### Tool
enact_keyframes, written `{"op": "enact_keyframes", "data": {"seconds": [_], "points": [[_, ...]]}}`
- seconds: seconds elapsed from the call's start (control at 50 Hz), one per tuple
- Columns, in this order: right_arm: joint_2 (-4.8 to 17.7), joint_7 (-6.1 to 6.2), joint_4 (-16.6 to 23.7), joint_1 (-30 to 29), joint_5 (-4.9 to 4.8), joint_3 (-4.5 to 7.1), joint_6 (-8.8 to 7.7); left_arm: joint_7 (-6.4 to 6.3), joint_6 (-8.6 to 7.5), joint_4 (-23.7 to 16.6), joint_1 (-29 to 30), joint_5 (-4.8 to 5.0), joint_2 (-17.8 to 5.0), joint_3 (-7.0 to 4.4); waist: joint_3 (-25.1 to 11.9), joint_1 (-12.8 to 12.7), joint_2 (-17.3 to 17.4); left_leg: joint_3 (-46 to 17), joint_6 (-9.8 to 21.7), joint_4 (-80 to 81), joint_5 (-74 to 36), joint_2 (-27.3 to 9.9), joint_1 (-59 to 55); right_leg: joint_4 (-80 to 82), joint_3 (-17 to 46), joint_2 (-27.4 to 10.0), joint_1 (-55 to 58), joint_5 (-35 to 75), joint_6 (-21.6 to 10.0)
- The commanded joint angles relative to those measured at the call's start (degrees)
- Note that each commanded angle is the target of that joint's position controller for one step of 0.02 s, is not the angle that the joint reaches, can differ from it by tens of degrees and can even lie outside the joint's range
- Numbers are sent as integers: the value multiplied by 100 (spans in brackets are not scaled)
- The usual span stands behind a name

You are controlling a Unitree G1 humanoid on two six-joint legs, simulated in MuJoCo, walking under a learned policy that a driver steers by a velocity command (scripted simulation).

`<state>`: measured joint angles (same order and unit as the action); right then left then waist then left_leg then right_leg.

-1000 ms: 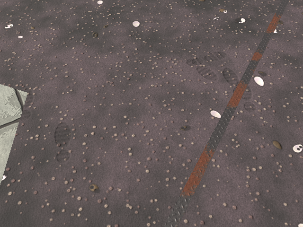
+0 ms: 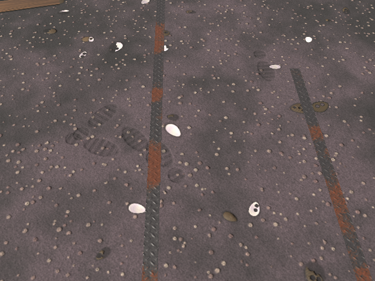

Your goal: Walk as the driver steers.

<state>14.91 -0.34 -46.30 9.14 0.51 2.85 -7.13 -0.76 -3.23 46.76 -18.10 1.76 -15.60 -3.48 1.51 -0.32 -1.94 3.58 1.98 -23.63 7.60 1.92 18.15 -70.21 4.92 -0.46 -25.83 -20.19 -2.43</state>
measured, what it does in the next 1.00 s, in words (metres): walks ahead: right foot, then left foot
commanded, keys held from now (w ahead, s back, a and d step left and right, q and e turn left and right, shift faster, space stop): w+e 0.10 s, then w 0.90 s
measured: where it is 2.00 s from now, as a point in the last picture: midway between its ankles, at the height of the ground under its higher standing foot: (229, 191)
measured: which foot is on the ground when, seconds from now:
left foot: down 0.00-0.36, up 0.38-0.90, down 0.92-1.00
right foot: up 0.00-0.34, down 0.36-0.94, up 0.96-1.00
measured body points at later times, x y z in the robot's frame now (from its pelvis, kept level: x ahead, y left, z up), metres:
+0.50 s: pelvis +0.26 -0.09 +0.00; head +0.30 -0.10 +0.44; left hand +0.45 +0.14 -0.10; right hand +0.28 -0.37 -0.14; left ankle +0.19 +0.08 -0.64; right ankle +0.30 -0.18 -0.74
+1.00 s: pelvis +0.55 -0.07 -0.01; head +0.58 -0.07 +0.44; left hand +0.61 +0.19 -0.15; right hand +0.67 -0.35 -0.11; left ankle +0.65 +0.00 -0.74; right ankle +0.36 -0.19 -0.65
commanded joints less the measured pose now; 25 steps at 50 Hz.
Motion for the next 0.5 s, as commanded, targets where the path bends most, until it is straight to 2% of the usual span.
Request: {"op": "enact_keyframes", "data": {"seconds": [0.02, 0.04, 0.1, 0.14, 0.18, 0.24, 0.28, 0.3, 0.32, 0.34, 0.36, 0.38, 0.4, 0.42, 0.44, 0.46, 0.48, 0.5], "points": [[476, -25, 124, 178, 0, 130, -82, 32, 28, -478, -157, 21, -169, -71, -240, 3, 623, -1460, 977, 1489, -207, -1627, -917, 42, 164, -696, -1043, 349, 15], [544, -33, 69, 206, -31, 160, -108, 31, 64, -573, -40, 8, -130, -60, -139, -5, 581, -1266, 1030, 1588, -397, -1660, -856, 192, 150, -753, -1177, 426, 29], [783, -21, -32, 302, -27, 242, -103, 46, 82, -839, 345, -52, -170, -47, -50, 27, 440, -769, 1104, 1688, -922, -1747, -1008, 807, 176, -816, -1603, 1042, 106], [846, -22, -103, 426, -29, 247, -69, 103, 27, -927, 605, -54, -130, -10, -38, 116, 392, -422, 1044, 1673, -1118, -1623, -1096, 1527, 119, -755, -1526, 1627, 83], [899, -28, -164, 545, -71, 235, -23, 178, -35, -1042, 1027, -71, -60, 45, 52, 258, 376, -104, 951, 1633, -1136, -1498, -1102, 2331, -135, -639, -1284, 2075, 43], [1060, -38, -300, 862, -172, 245, 65, 282, -68, -1274, 1638, -54, -72, 87, 220, 463, 420, -31, 884, 1548, -859, -1603, -1373, 3075, -458, -513, -1116, 2020, -1], [1147, -39, -419, 1028, -224, 258, 147, 326, -75, -1430, 1853, -43, -167, 74, 297, 462, 509, -101, 824, 1378, -982, -1805, -1777, 3382, -543, -436, -1140, 1551, -112], [1189, -32, -459, 1053, -246, 265, 195, 342, -80, -1474, 1853, -53, -232, 54, 277, 400, 576, -107, 781, 1211, -1272, -1884, -1957, 3516, -618, -362, -1042, 1264, -194], [1240, -21, -477, 1008, -259, 268, 237, 347, -89, -1465, 1676, -71, -335, 6, 149, 230, 666, -41, 709, 880, -1988, -1890, -2051, 3688, -736, -220, -671, 1066, -297], [1265, -8, -486, 905, -266, 257, 280, 336, -99, -1317, 1098, -101, -490, -96, -205, -163, 680, 179, 575, 128, -2936, -1742, -1974, 3999, -925, 11, 234, 1240, -427], [1113, 19, -482, 975, -218, 190, 296, 286, -87, -1004, 140, -110, -814, -277, -793, -573, 585, 438, 396, -1043, -3344, -1460, -1485, 4022, -972, 195, 1677, 1434, -581], [799, 31, -278, 976, -26, 47, 259, 173, -41, -828, -946, -131, -1386, -453, -1614, -937, -290, 624, 109, -3091, -1456, -1125, -28, 3896, 610, -1019, 3513, 1801, -979], [173, -38, -188, 1574, -46, -137, 99, 185, -50, -831, -901, -159, -1782, -451, -2272, -368, -1505, -46, -130, -4821, 2537, -116, 1950, 4852, 3516, -2233, 4764, 838, -1890], [826, -80, -246, 1142, -259, 18, -20, 215, -102, -846, -923, -146, -1192, -320, -2146, -656, -744, -797, -50, -5413, 2488, -358, 2523, 5192, 3626, -2199, 4579, 627, -1770], [916, -94, -58, 684, -367, 60, -60, 225, -138, -848, -554, -150, -967, -238, -1327, -549, -627, -689, 33, -5370, 1963, -618, 2857, 5190, 2635, -1983, 3908, 1145, -1526], [836, -53, -51, 495, -277, 43, -52, 240, -149, -894, -122, -128, -777, -179, -958, -348, -181, -649, 38, -5036, 1439, -876, 2623, 5248, 1919, -1705, 3119, 1700, -1347], [794, -30, -61, 442, -171, 72, -11, 263, -160, -930, 200, -154, -608, -137, -697, -154, -121, -658, 11, -4678, 1119, -1023, 2319, 5420, 1438, -1479, 2470, 2063, -1248], [741, -39, -102, 593, -157, 83, 71, 271, -187, -944, 366, -187, -459, -97, -634, 40, -176, -720, 0, -4496, 889, -1128, 1966, 5632, 1149, -1322, 2091, 2161, -1195]]}}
